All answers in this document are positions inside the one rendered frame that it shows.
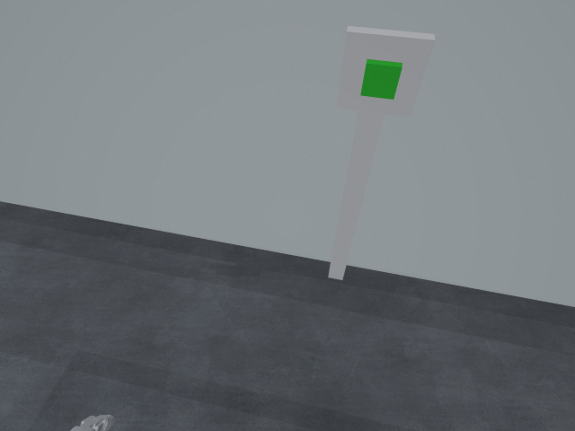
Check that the button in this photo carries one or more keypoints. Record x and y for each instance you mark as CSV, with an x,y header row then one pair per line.
x,y
381,79

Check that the panel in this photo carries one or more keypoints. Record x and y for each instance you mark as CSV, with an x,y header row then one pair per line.
x,y
413,50

